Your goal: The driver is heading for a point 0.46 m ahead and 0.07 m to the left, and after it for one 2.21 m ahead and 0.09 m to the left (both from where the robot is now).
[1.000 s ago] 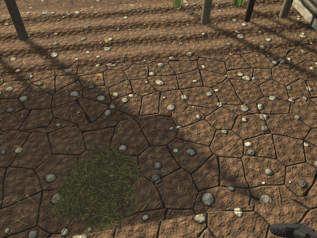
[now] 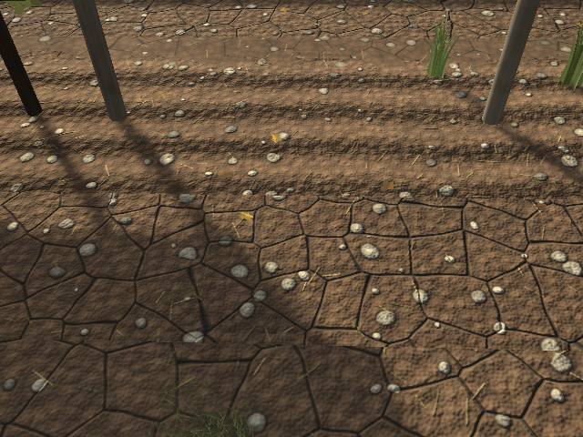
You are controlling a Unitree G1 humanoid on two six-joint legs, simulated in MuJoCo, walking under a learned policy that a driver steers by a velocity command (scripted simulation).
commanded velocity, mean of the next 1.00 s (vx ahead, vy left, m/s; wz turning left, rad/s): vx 0.50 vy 0.00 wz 0.00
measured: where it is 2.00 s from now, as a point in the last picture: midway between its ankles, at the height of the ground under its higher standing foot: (280, 268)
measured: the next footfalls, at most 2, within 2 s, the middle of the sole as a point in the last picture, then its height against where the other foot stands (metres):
left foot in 0.20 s outside the picture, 0.16 m lower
right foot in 0.66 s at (315, 418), level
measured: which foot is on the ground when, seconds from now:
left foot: up 0.00-0.18, down 0.20-0.68, up 0.70-1.00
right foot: down 0.00-0.20, up 0.22-0.64, down 0.66-1.00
